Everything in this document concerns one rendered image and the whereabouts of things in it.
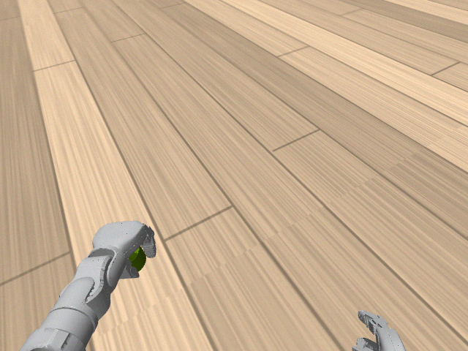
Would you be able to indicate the tin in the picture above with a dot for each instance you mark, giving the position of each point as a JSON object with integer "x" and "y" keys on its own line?
{"x": 138, "y": 259}

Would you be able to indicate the left robot hand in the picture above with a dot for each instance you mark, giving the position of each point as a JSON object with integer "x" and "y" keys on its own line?
{"x": 127, "y": 236}

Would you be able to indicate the right robot hand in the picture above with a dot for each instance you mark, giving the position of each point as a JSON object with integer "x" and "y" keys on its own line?
{"x": 387, "y": 338}

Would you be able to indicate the left robot arm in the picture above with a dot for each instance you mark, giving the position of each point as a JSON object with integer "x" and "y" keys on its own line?
{"x": 74, "y": 318}

